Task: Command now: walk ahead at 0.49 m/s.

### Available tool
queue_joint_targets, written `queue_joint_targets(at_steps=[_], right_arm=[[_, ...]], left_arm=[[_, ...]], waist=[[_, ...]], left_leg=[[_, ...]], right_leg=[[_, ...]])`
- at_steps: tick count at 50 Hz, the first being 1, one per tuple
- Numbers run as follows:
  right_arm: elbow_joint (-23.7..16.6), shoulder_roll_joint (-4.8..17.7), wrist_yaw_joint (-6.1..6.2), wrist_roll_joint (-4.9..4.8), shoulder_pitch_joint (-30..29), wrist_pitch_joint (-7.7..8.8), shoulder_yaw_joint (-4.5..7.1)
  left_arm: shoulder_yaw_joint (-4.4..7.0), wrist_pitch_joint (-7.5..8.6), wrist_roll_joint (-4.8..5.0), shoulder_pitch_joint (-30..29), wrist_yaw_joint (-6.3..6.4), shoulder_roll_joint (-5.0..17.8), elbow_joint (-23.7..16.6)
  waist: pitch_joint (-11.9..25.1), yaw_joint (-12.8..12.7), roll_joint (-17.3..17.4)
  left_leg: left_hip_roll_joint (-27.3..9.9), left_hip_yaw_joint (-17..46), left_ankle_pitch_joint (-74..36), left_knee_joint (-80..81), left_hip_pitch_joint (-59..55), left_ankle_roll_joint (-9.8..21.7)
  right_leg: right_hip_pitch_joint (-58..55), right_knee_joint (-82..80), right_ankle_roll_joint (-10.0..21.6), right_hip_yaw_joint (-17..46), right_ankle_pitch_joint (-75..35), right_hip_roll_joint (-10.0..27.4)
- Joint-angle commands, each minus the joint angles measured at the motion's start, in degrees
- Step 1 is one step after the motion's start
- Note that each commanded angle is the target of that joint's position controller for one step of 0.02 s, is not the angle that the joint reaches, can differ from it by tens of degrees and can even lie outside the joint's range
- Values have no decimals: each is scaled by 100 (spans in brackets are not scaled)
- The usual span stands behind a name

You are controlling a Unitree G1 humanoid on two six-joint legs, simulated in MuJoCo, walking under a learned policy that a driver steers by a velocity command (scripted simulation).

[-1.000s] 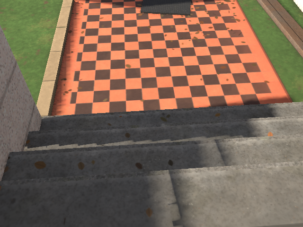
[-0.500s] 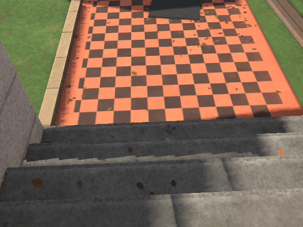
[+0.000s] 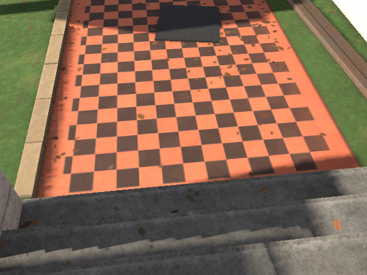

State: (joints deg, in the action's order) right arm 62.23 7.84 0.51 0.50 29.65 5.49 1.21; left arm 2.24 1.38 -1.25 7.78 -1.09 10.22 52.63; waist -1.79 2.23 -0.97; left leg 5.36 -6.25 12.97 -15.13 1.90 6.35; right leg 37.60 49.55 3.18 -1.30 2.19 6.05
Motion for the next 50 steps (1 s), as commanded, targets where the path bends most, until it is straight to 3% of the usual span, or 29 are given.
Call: queue_joint_targets(at_steps=[1,6,8,10,11,12,13,14,16,18,21,22,23,24,27,30,31,35,40,41,42,43,44,45,46,47,48,49,50], right_arm=[[-200,607,47,-62,324,71,32],[-152,770,76,62,350,-35,27],[-177,901,125,76,136,-67,47],[-230,945,168,16,-179,-147,55],[-378,771,166,-40,-58,-142,17],[-267,231,80,-154,957,-162,-43],[-171,803,96,-20,547,-183,138],[-397,940,64,-30,-10,-144,203],[-524,858,61,4,-481,-212,253],[-533,662,29,64,-438,-414,251],[-666,745,-27,63,-782,-634,331],[-692,656,-76,134,-831,-688,293],[-743,658,-101,123,-1006,-721,296],[-724,697,-133,111,-1041,-746,319],[-1009,896,-175,112,-1848,-708,422],[-1099,942,-166,165,-2127,-630,446],[-1196,949,-187,186,-2278,-600,428],[-1187,736,-262,218,-2342,-542,331],[-1625,712,-216,70,-3228,-461,233],[-1651,685,-218,9,-3116,-438,211],[-1617,682,-210,27,-2905,-432,223],[-1439,691,-166,7,-2401,-438,243],[-1194,805,-81,72,-1671,-417,283],[-551,957,-49,136,250,-431,398],[-556,1220,-67,129,471,-428,479],[-469,1454,-205,206,726,-322,423],[-474,1576,-266,-5,958,-326,458],[-507,1375,-235,-75,822,-372,392],[-566,1579,-106,-37,286,-365,445]], left_arm=[[-8,39,31,-603,-24,175,-415],[-16,83,43,-867,-17,250,-572],[55,147,45,-195,29,399,-400],[175,283,-11,1306,93,575,48],[312,332,-136,2245,140,1093,185],[340,280,-71,2147,88,1307,149],[335,206,125,1842,16,1046,154],[253,193,126,1303,-17,819,34],[163,270,78,1025,-3,554,4],[100,384,93,1241,42,468,113],[102,401,119,1734,112,712,259],[136,350,72,1908,127,817,324],[122,318,90,2038,146,821,338],[119,342,-1,2184,138,870,351],[31,416,76,2424,149,717,415],[25,466,61,2686,225,776,463],[21,476,125,2414,273,807,423],[-47,474,83,2431,352,678,404],[26,406,-110,2674,374,692,479],[37,374,-123,2642,431,691,458],[8,311,-143,2679,503,628,547],[-17,245,-144,2660,550,575,581],[-27,194,-141,2693,507,657,598],[-9,218,-71,2152,389,882,603],[133,209,116,2187,338,973,524],[57,248,335,2875,397,526,415],[23,253,414,2717,491,722,264],[58,206,244,2400,482,840,299],[28,138,142,1723,429,758,-21]], waist=[[-635,-13,418],[-433,34,705],[-141,-287,689],[488,-952,484],[1225,-1170,-300],[1699,-586,-1150],[1100,-679,-385],[410,-519,-279],[-173,-263,-36],[-151,-72,-71],[-179,-29,-117],[-111,-62,-232],[-136,-92,-235],[-75,-142,-278],[-442,-219,-235],[-483,-320,-275],[-606,-217,-105],[-320,-404,-168],[-840,-1022,-197],[-847,-997,-107],[-816,-997,34],[-727,-854,81],[-364,-614,255],[654,376,-9],[652,676,984],[1361,97,1743],[1997,409,1336],[1330,302,568],[780,177,1104]], left_leg=[[-1473,868,-2803,552,405,310],[-1562,593,-4049,12,-130,306],[-1642,588,-5216,-701,-468,311],[-1464,458,-4764,-2441,-213,192],[-1061,172,-2409,-4394,823,53],[-50,346,2014,-6124,2781,-163],[-309,933,1523,-6386,3321,-102],[-517,1012,1011,-6192,3322,-104],[-796,1067,616,-5544,2877,-157],[-858,1087,460,-5012,2546,-278],[-823,1051,26,-4360,2953,-389],[-839,895,-137,-4386,3038,-452],[-904,860,-350,-4291,3220,-475],[-926,830,-902,-4580,3395,-409],[-1030,1221,-1540,-4047,4430,-361],[-924,1235,-2141,-3598,4621,-343],[-867,1033,-2712,-2859,4087,-381],[-779,639,-4016,-2452,3064,-366],[-866,645,-3363,-1158,3365,-419],[-946,676,-3581,-620,2929,-364],[-989,674,-3728,-429,2509,-268],[-1022,610,-3698,-162,2221,-201],[-877,403,-3366,13,1534,-106],[-563,-112,-3950,-1231,-626,91],[-1255,792,-3410,288,-1026,374],[-2502,1655,-7637,-2691,-3437,739],[-3006,2263,-7185,-2621,-3926,1038],[-2973,2152,-5519,-1883,-2773,1033],[-3238,2894,-1330,-919,-1655,1496]], right_leg=[[-61,-864,-29,-307,-578,-239],[-882,-1287,135,-504,119,-618],[-1530,-1534,318,-468,713,-844],[-3059,-2362,598,-253,400,-808],[-4440,-2509,925,1198,-31,532],[-5666,-2839,1845,3504,-1,1766],[-5000,-3155,1774,3245,675,1469],[-4160,-3468,1617,2595,623,1320],[-3081,-3785,1269,1720,-157,920],[-2816,-3881,1045,1303,-508,677],[-3053,-3838,940,957,-1353,514],[-3039,-3772,937,877,-1467,484],[-3061,-3799,912,843,-1391,485],[-3084,-3643,955,922,-895,487],[-3438,-3620,811,1156,256,428],[-3623,-3203,832,1160,-250,461],[-2991,-3092,768,805,-107,234],[-2344,-2064,746,636,534,74],[-2894,-915,852,916,501,110],[-2769,-722,806,840,445,76],[-2672,-321,807,883,410,101],[-2818,262,835,887,-7,116],[-2929,1214,868,790,-741,24],[-2123,2847,793,470,-2090,60],[-1388,5303,521,58,778,-1028],[1024,7173,278,240,5032,-1245],[2015,7547,285,546,4852,-1091],[2340,7172,262,486,4142,-946],[2807,6499,180,507,3382,-673]])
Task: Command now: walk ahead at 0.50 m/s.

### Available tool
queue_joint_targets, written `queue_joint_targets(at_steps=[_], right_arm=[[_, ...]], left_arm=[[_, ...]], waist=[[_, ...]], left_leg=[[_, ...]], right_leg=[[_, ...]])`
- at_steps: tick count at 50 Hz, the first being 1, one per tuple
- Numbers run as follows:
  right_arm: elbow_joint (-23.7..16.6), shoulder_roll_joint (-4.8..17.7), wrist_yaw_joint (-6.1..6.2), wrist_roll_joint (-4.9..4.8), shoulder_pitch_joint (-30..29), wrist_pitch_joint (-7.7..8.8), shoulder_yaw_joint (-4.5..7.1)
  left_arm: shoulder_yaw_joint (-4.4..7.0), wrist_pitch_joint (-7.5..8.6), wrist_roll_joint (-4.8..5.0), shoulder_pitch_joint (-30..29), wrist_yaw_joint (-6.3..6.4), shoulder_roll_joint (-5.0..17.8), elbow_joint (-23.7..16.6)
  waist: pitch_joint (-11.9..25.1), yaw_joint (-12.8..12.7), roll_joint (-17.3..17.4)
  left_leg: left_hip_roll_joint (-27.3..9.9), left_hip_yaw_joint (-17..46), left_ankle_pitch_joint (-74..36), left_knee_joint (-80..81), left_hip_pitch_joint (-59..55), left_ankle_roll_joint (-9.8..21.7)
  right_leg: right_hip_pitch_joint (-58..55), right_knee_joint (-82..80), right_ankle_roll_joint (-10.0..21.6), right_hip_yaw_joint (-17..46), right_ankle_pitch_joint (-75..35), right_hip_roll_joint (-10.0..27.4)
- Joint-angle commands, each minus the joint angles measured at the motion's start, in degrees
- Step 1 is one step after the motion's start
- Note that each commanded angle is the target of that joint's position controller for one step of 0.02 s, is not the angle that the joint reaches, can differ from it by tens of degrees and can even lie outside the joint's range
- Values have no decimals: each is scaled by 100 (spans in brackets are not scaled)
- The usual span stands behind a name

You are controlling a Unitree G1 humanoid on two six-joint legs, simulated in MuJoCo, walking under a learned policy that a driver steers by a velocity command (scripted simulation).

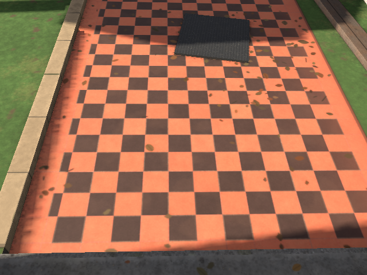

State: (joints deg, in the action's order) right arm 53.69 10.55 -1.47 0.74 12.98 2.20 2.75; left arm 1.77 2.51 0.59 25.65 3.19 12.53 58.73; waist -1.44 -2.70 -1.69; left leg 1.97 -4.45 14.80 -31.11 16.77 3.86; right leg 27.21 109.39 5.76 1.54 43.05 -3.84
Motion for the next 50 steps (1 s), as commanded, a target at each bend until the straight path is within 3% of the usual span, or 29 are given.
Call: queue_joint_targets(at_steps=[1,3,4,5,6,7,8,9,11,13,19,21,22,23,24,25,26,27,28,29,31,32,34,35,37,41,46,48,50], right_arm=[[297,818,110,-128,1728,17,138],[343,425,98,29,1271,204,-92],[145,553,150,-24,918,334,-94],[276,874,169,0,1081,370,-7],[323,988,181,33,1293,365,-1],[355,1101,160,86,1456,400,48],[480,629,170,-26,1575,472,-31],[521,526,192,-74,1749,496,-78],[355,609,265,-20,1494,496,-79],[331,671,285,21,1430,489,-121],[678,665,379,282,2202,225,-100],[709,805,448,241,2229,90,-76],[681,962,502,235,2029,37,-33],[645,979,428,170,1878,48,-19],[518,666,391,140,2268,67,-22],[244,738,395,-26,2243,104,-43],[-278,862,384,-53,1383,142,-45],[-405,870,336,77,643,173,-43],[-360,1027,307,164,466,137,23],[-324,943,272,228,566,75,26],[-436,670,240,282,343,-154,-21],[-365,465,212,376,516,-215,-79],[-138,652,182,185,1031,-226,25],[-213,829,162,163,712,-196,101],[-519,815,70,220,-86,-152,93],[-858,624,-47,294,-706,-147,64],[-1083,539,-123,54,-1091,11,31],[-766,530,-93,-21,-325,65,60],[-209,754,60,-36,915,94,185]], left_arm=[[172,-124,-339,-413,-82,775,-548],[186,-292,-306,-287,-177,434,-307],[170,-313,-298,-673,-313,337,-491],[142,-365,-453,-572,-372,142,-347],[116,-407,-486,-389,-388,57,-247],[155,-452,-405,-10,-373,99,-77],[256,-402,-290,-549,-377,322,-284],[256,-331,-255,-1051,-383,340,-434],[217,-205,-269,-1738,-434,296,-636],[180,-127,-228,-2040,-557,154,-690],[111,-39,-141,-2922,-554,159,-1210],[172,-33,-184,-2061,-465,290,-945],[253,-30,-177,-918,-441,439,-589],[363,-47,-267,-70,-424,619,-191],[478,-40,-300,199,-491,1148,-73],[474,-92,-62,745,-544,1268,-147],[541,-155,81,1031,-482,1414,-115],[461,-226,-25,752,-337,1219,-139],[399,-253,-66,257,-312,970,-275],[269,-156,-182,54,-325,723,-242],[205,-28,-107,-575,-251,715,-426],[287,-9,-125,-553,-217,946,-377],[338,61,-122,-525,-288,984,-403],[310,82,-51,-320,-261,735,-267],[227,74,-30,-333,-202,447,-356],[174,38,-163,84,-145,525,-539],[113,13,-313,229,-77,583,-555],[125,5,-336,102,-64,647,-522],[98,4,-379,445,7,604,-302]], waist=[[98,526,373],[-744,-90,304],[-922,-232,159],[-763,-165,549],[-565,-199,784],[-223,-256,953],[-451,-139,703],[-561,68,777],[-531,185,312],[-522,294,344],[-1332,1174,518],[-800,878,425],[-282,315,522],[248,-155,-180],[700,102,-1312],[1904,-178,-1050],[2292,-636,-854],[1171,-541,-481],[526,-305,-13],[117,46,236],[-349,499,318],[-78,543,17],[329,725,-309],[261,576,-330],[-19,411,-135],[-113,134,-75],[-637,-272,-291],[-538,-71,-412],[-452,272,382]], left_leg=[[-2556,2737,-647,1036,-1833,1630],[-1823,1948,-1258,739,332,1092],[-1494,1277,-805,1207,1534,816],[-1377,1243,-1227,1201,1736,893],[-1450,1259,-1970,1027,1476,959],[-1607,1377,-2366,723,960,968],[-1404,1288,-1414,474,283,794],[-1451,1394,-853,376,-152,732],[-1263,975,583,59,332,522],[-1245,803,1487,-12,1045,511],[-1534,728,-425,-1434,-775,576],[-1534,474,-2054,-2653,-990,597],[-1513,481,-2628,-3866,-764,663],[-1088,-88,-2311,-5522,-358,478],[-413,-375,3026,-8132,2021,176],[-432,167,3668,-9061,3572,-10],[-385,256,3207,-8862,4584,-257],[-678,627,2253,-7589,5129,-199],[-771,617,1981,-7066,4643,-245],[-916,883,1047,-5791,4238,-314],[-865,738,54,-3841,2566,-641],[-708,487,-202,-3689,1901,-719],[-573,447,-1811,-3360,1370,-596],[-748,842,-2424,-3110,2014,-525],[-677,861,-3596,-2093,2234,-480],[-380,877,-3582,-1545,1899,-470],[-361,808,-3172,120,1357,-338],[-338,623,-2927,-14,479,-176],[-403,575,-2207,1891,-267,49]], right_leg=[[3424,-6,-117,348,-1206,500],[2544,-1995,-270,596,-2707,664],[1461,-3978,-462,551,-3774,653],[854,-4192,-499,152,-4190,533],[733,-4231,-466,170,-4335,544],[857,-3811,-363,199,-4834,503],[1750,-4704,-252,751,-5660,634],[2166,-5182,-182,801,-6002,619],[1585,-6404,-176,597,-7255,419],[429,-6513,-116,198,-7936,343],[957,-8538,-9,-155,-6382,734],[-266,-8904,127,-519,-5479,626],[-1460,-9132,269,-414,-5319,652],[-2668,-9229,283,-862,-5825,308],[-4710,-7567,792,141,-8453,1260],[-6302,-6258,1414,1387,-9465,2120],[-6370,-7470,2013,2591,-7026,2648],[-5229,-8400,1931,2905,-3997,2634],[-3969,-8682,1720,2919,-3301,2454],[-2885,-8358,1524,2758,-3484,2282],[-556,-8773,1274,1979,-4463,1519],[-257,-8757,1282,1869,-5218,1412],[-226,-8461,1135,1461,-5797,1025],[-729,-8120,1099,1791,-4798,1019],[-544,-7839,1017,2052,-2958,784],[-312,-7299,1097,2389,-2015,631],[-506,-6307,885,1998,-2278,554],[-402,-5592,847,1952,-3087,639],[-1147,-3803,761,1271,-4435,416]])
Over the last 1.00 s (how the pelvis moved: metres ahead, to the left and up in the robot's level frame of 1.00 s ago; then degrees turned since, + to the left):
0.48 0.00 -0.18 0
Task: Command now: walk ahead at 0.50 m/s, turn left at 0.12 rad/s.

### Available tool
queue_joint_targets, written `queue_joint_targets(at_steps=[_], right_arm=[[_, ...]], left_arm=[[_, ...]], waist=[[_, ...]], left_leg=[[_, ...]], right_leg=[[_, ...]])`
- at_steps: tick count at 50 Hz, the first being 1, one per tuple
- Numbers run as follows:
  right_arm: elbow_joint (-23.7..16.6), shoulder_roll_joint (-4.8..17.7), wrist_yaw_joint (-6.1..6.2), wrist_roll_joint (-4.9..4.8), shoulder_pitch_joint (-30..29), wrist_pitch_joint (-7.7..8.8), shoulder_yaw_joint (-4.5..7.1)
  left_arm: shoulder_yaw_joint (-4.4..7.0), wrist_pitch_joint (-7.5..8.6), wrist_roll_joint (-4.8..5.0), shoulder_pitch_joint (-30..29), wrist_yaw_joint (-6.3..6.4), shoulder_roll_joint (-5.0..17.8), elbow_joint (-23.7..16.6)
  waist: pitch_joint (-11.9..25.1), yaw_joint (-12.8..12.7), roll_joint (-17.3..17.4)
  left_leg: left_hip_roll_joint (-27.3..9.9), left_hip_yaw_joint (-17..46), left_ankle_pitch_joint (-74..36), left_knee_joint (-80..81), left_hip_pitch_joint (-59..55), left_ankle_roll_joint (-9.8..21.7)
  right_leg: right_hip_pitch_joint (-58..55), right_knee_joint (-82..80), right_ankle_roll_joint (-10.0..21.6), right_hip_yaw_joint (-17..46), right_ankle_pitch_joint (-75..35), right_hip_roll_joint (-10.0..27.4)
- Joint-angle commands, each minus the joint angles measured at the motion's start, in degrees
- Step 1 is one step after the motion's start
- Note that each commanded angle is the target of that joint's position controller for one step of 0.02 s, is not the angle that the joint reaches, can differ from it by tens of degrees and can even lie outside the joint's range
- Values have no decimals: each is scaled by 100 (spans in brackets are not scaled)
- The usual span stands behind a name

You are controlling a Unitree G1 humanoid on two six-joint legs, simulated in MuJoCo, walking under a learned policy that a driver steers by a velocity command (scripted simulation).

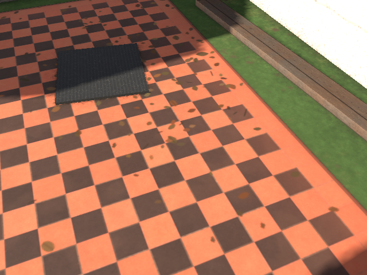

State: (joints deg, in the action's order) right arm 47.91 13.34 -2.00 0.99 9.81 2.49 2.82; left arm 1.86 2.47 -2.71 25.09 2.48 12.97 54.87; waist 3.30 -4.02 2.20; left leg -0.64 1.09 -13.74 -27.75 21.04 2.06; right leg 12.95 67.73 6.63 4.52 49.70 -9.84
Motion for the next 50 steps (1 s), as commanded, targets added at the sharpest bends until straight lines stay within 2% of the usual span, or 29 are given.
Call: queue_joint_targets(at_steps=[1,2,3,4,5,6,7,8,9,11,12,14,16,21,23,26,27,28,29,30,31,32,33,35,36,41,46,49,50], right_arm=[[772,582,126,-87,2446,-20,324],[989,812,32,-58,3238,-17,303],[903,689,-111,-91,2997,-19,180],[798,866,-100,-77,2884,-5,233],[748,1148,50,-83,2558,42,342],[685,767,112,-42,2219,68,197],[805,723,135,82,2293,100,114],[925,546,197,93,2277,209,24],[775,408,250,41,1899,278,-20],[595,856,292,-48,1609,220,103],[642,885,254,-75,1702,193,140],[746,276,351,-147,2196,195,21],[750,190,371,-34,2548,233,15],[804,207,219,51,2571,245,5],[944,103,333,89,2665,180,-27],[1070,366,416,156,2615,-64,4],[1033,485,368,66,2587,-71,62],[1048,175,350,-302,3068,12,71],[985,267,503,-441,3207,11,5],[924,332,547,-210,2760,6,-29],[629,393,460,-24,2051,-52,-55],[472,508,359,248,1307,-101,32],[232,546,241,332,532,-70,106],[33,-21,68,167,220,-142,-22],[-14,-181,4,206,226,-165,-54],[-246,-196,-151,70,-396,-37,-190],[-587,90,-181,98,-1314,-97,-186],[-155,527,-90,178,293,16,3],[-80,1135,1,231,924,23,188]], left_arm=[[190,11,-94,135,2,738,194],[139,96,54,268,-122,166,67],[30,105,156,593,-83,107,-192],[4,141,126,270,-115,302,-358],[-28,175,-32,-859,-147,357,-625],[56,116,-102,-1484,-142,657,-589],[26,42,-104,-1616,-184,499,-578],[13,3,-45,-1767,-190,403,-622],[16,-7,-68,-1917,-229,420,-652],[-79,-60,-238,-1959,-360,53,-578],[-48,-68,-137,-1265,-400,57,-199],[96,14,-42,-2232,-424,463,-557],[-10,181,-137,-3255,-475,189,-914],[-59,223,82,-3502,-475,-13,-1267],[-54,338,173,-3172,-379,22,-1239],[115,414,181,-1612,-252,261,-672],[240,353,113,-765,-240,571,-418],[274,322,-31,166,-254,825,-273],[290,326,21,572,-346,804,-220],[290,275,125,568,-381,561,-326],[424,306,99,61,-294,881,-359],[329,290,66,-151,-219,421,-487],[204,382,99,-359,-188,223,-431],[109,432,125,-389,-154,2,-169],[108,443,118,-541,-140,61,-187],[118,451,318,-558,-166,270,-263],[171,273,148,316,-135,675,-22],[202,131,66,544,-118,962,2],[130,139,65,645,-160,709,-239]], waist=[[-172,1124,273],[232,1051,1145],[435,473,962],[458,645,771],[-85,944,825],[-892,810,-287],[-1087,685,-72],[-1415,388,-457],[-1393,203,-480],[-797,237,268],[-370,125,609],[-671,538,124],[-738,1056,-86],[-859,1477,212],[-932,1440,415],[-602,804,-249],[-237,383,-557],[762,386,-1176],[1496,213,-1245],[1660,1,-828],[1440,45,-1653],[671,96,-738],[-132,195,-515],[-901,674,-362],[-825,751,-643],[-492,700,-921],[-603,339,-594],[366,996,-612],[1045,1124,230]], left_leg=[[49,-317,178,861,-2650,216],[-954,931,-1739,-846,-4248,847],[-1428,1932,-2625,-1328,-4623,932],[-1954,2899,-1238,-564,-4521,1676],[-2308,4069,1883,424,-3754,2276],[-1949,3723,2854,590,-2546,2012],[-1840,4006,2526,446,-1511,1973],[-1389,3336,2008,146,-874,1604],[-1018,2837,1813,480,114,1465],[-547,2090,720,865,1156,1241],[-585,2080,277,522,898,1124],[-234,2227,1420,-126,-762,1254],[-60,2392,2394,-431,-1117,1258],[318,2373,2620,-1169,-769,961],[421,2377,2457,-1746,-1262,831],[675,1896,2465,-4067,-954,882],[768,1601,4046,-5292,323,864],[983,1020,6672,-7139,2173,616],[653,788,6384,-8125,3502,584],[246,574,5870,-8217,3836,578],[147,176,5037,-8397,4257,485],[-49,5,4403,-8294,4203,447],[-198,380,3673,-7065,3996,409],[-342,344,3057,-5200,2891,173],[-267,212,2549,-4618,2271,64],[-66,-295,684,-2124,873,315],[273,-833,2106,-1019,920,644],[643,-685,2630,-307,-1323,1092],[-733,1163,2657,-161,-2777,1540]], right_leg=[[1290,2276,510,270,-4636,795],[3409,5280,112,-315,-399,87],[4744,5913,62,-513,-441,487],[5549,5652,-45,-604,-871,609],[6242,4880,-230,-350,-1354,920],[6040,3952,-306,-172,-1906,1304],[5508,3429,-371,-140,-1820,1331],[5341,2143,-486,3,-2933,1474],[4243,528,-678,-1,-3806,1506],[1870,-775,-702,-551,-5177,1194],[1483,-167,-580,-523,-6072,1180],[3337,-1435,-487,-211,-6696,1329],[3368,-2570,-523,-211,-7285,1218],[1562,-4203,-666,-243,-7323,839],[1152,-5141,-683,3,-7506,1054],[-667,-6224,-615,-62,-8342,1480],[-2257,-5461,-566,120,-8218,1804],[-4632,-3096,-393,415,-10962,2759],[-5692,-2404,60,1082,-10587,3568],[-5221,-2719,78,1092,-8855,3438],[-4238,-3809,845,2159,-5066,3726],[-2837,-4504,879,2128,-3893,3375],[-1731,-4681,618,1607,-4674,3191],[274,-5119,223,540,-5632,2592],[747,-5319,274,268,-5672,2422],[605,-5334,-36,-704,-7085,2207],[-1241,-4665,-197,-1086,-8339,2360],[-937,-1948,-223,-1483,-8419,2377],[438,-83,-398,-1681,-5566,2129]])
Over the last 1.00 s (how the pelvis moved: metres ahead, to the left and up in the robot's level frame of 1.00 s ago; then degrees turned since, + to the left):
0.52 -0.09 -0.28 -22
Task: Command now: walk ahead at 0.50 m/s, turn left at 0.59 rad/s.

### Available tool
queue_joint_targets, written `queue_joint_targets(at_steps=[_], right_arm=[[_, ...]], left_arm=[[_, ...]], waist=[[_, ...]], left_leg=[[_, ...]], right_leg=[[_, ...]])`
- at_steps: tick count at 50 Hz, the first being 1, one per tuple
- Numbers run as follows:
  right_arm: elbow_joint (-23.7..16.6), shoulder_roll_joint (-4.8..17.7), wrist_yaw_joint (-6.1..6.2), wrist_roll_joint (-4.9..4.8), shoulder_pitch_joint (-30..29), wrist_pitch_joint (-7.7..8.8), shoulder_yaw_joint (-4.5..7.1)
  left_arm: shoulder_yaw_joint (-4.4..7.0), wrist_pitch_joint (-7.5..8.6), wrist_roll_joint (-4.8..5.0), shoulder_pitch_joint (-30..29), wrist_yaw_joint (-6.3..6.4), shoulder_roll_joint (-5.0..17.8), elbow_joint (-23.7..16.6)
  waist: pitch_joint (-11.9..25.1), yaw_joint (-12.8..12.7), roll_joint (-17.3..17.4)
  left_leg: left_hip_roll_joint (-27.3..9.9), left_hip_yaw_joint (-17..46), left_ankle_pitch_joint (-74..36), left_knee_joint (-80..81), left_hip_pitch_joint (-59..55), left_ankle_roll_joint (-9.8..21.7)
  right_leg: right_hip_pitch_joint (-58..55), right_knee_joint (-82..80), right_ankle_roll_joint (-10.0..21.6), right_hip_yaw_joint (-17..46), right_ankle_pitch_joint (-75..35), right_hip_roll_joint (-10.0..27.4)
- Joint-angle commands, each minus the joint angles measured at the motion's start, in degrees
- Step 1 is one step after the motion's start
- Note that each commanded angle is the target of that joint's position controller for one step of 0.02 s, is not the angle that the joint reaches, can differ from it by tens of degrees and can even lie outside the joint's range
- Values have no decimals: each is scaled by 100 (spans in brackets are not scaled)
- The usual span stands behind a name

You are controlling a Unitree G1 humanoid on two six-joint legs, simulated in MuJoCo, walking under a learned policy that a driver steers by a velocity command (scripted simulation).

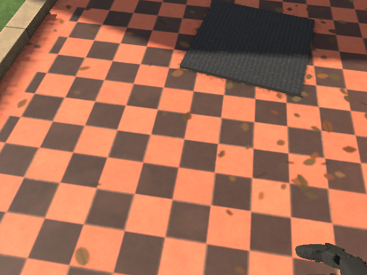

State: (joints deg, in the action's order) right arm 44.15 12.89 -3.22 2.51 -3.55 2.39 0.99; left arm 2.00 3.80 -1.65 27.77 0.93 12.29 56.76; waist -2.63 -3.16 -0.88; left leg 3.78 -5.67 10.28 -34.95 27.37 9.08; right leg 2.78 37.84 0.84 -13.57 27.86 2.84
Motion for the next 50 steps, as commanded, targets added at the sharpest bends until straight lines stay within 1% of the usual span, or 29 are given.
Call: queue_joint_targets(at_steps=[1,2,3,4,5,6,7,9,11,14,19,21,23,24,25,26,27,28,29,30,31,33,36,39,42,44,46,49,50], right_arm=[[125,1537,177,-76,2376,-93,468],[211,1356,271,-123,2546,-190,453],[277,1271,328,-146,2236,-192,426],[294,1062,326,-178,1929,-173,384],[245,964,336,-190,1696,-118,360],[190,849,322,-185,1537,-51,328],[174,823,298,-188,1542,17,321],[218,977,291,-245,1707,84,381],[320,1000,307,-281,2033,92,399],[475,872,311,-295,2535,125,378],[649,885,363,-199,3124,167,357],[674,918,393,-161,3218,174,345],[665,1006,429,-129,3080,200,348],[661,1064,435,-128,2977,221,352],[675,1087,414,-118,2899,243,347],[647,1009,380,-152,2870,284,315],[419,563,346,-296,3130,325,196],[526,574,343,-358,3685,282,231],[544,904,364,-152,3223,225,290],[455,809,308,-119,2776,226,269],[399,689,275,-120,2573,211,243],[408,599,217,-50,2608,106,222],[365,478,169,-32,2424,39,187],[126,443,140,-38,1656,9,157],[-84,305,113,-77,949,22,77],[-185,258,103,-94,564,36,32],[-271,306,120,-109,271,42,25],[-349,423,151,-98,143,78,57],[-320,465,171,-89,306,109,84]], left_arm=[[73,50,77,204,-117,527,-853],[179,77,-47,-690,-126,987,-1002],[157,128,44,-985,-138,879,-1169],[151,126,59,-899,-123,785,-1148],[151,21,-25,-810,-106,720,-1125],[126,-112,-96,-607,-103,627,-1055],[135,-201,-123,-567,-118,606,-1055],[158,-262,-117,-785,-151,566,-1156],[168,-251,-107,-1316,-163,561,-1321],[152,-228,-79,-1989,-191,502,-1491],[87,-176,-41,-2867,-265,482,-1723],[74,-131,-30,-3051,-283,530,-1816],[83,-78,-8,-2769,-274,599,-1792],[121,-50,3,-2389,-236,685,-1678],[175,1,11,-1671,-180,786,-1441],[247,72,-50,-809,-101,997,-1219],[356,95,-183,7,-17,1536,-1177],[438,24,-124,-31,-80,1762,-1047],[338,-23,45,-565,-123,1240,-1118],[249,-12,82,-1045,-153,894,-1201],[192,10,43,-1262,-167,708,-1201],[136,74,72,-1185,-155,583,-1052],[168,187,123,-816,-171,687,-832],[158,186,147,-533,-169,673,-674],[141,178,153,-304,-170,665,-542],[154,191,132,-146,-155,745,-468],[150,176,118,12,-129,789,-381],[147,135,75,73,-69,835,-281],[145,119,64,15,-48,862,-272]], waist=[[2205,934,1572],[1515,1158,235],[796,930,300],[258,520,21],[73,266,107],[120,96,198],[194,38,225],[274,-3,225],[165,136,289],[76,428,432],[-89,799,446],[-138,842,481],[-117,624,532],[20,433,560],[366,92,420],[927,-294,204],[1818,-415,-620],[2007,-116,-1449],[1060,60,-473],[436,144,-126],[181,251,-47],[114,419,-380],[124,461,-359],[-73,338,-328],[-138,191,-341],[-159,75,-347],[-193,2,-345],[-242,57,-314],[-180,177,-299]], left_leg=[[-2687,5080,93,1447,-4921,1825],[-2337,4447,85,1591,-4706,1483],[-2178,3713,-296,1688,-3951,1289],[-1832,3147,-948,1874,-2877,994],[-1540,2750,-1351,1945,-2229,850],[-1320,2501,-1634,2046,-1814,792],[-1181,2357,-1918,2068,-1675,799],[-1005,2163,-2147,2141,-1533,767],[-953,2116,-2008,2271,-1616,659],[-931,2086,-2018,2310,-2003,452],[-1116,2167,-2302,2157,-2757,360],[-1270,2271,-2481,2044,-3022,365],[-1365,2230,-2968,1847,-2984,218],[-1319,2148,-3681,1508,-2893,119],[-1112,1944,-4258,694,-2819,8],[-837,1687,-3733,-454,-2227,-99],[-297,1306,-1498,-2319,-913,-290],[453,1089,2074,-3535,305,-376],[-11,1330,1606,-3832,698,-288],[-219,1268,1130,-3602,675,-297],[-409,1179,872,-3325,574,-317],[-595,1006,686,-2993,311,-435],[-690,767,423,-2769,553,-573],[-847,538,-163,-2171,1065,-711],[-819,347,-726,-1141,937,-793],[-743,252,-992,-563,740,-785],[-671,223,-1012,-187,644,-727],[-578,276,-587,174,449,-547],[-480,282,-352,349,150,-485]], right_leg=[[3752,4794,-96,708,559,-430],[4690,4656,-2,1441,-8,-92],[4737,4161,12,1470,-387,113],[4208,3431,-12,1497,-664,307],[3727,3050,-69,1522,-630,376],[3288,2876,-121,1496,-697,378],[3120,2756,-169,1436,-802,309],[3060,2354,-259,1383,-1202,251],[3299,1872,-331,1337,-1698,268],[3514,1126,-311,1328,-2420,260],[3613,134,-147,1269,-2706,65],[3500,-199,-22,1251,-2480,-40],[2807,-587,162,1215,-2083,-181],[2155,-745,254,1146,-1836,-364],[1242,-1073,372,1072,-1880,-533],[-77,-1182,562,1433,-1937,-154],[-1649,-1292,1011,3426,-1264,1389],[-1982,-1992,1599,5524,-1476,2234],[-1137,-2142,1447,5109,-758,1921],[-334,-2308,1322,4255,-921,1668],[102,-2492,1163,3675,-1426,1381],[449,-2673,1016,2941,-2385,1003],[364,-2841,1086,2475,-3312,876],[227,-3025,1065,2118,-3706,721],[201,-3013,955,1798,-4070,550],[99,-2997,919,1733,-4152,592],[-165,-2924,930,1768,-4211,722],[-589,-2602,931,1908,-4703,972],[-650,-2334,892,1933,-5170,984]])
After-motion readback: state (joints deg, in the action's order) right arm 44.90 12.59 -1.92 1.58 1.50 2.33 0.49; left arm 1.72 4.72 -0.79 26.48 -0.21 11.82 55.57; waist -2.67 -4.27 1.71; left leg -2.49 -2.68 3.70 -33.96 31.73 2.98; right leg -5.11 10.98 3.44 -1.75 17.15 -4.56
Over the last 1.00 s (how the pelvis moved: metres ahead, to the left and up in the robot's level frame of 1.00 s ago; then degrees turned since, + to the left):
0.57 0.11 -0.24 32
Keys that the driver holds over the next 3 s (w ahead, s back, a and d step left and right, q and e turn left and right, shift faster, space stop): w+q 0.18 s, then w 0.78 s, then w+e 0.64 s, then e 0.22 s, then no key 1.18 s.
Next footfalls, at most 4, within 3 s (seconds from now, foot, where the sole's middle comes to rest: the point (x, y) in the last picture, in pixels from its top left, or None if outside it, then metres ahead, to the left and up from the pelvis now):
0.52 right None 0.45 -0.07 -0.75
1.06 left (152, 208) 0.68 0.17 -0.75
1.62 right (199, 152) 0.96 0.00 -0.75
2.20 left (171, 124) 1.11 0.13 -0.75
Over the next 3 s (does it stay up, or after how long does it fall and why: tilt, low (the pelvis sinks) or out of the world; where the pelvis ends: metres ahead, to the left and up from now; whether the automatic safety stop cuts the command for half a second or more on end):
stays up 0.99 0.05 0.03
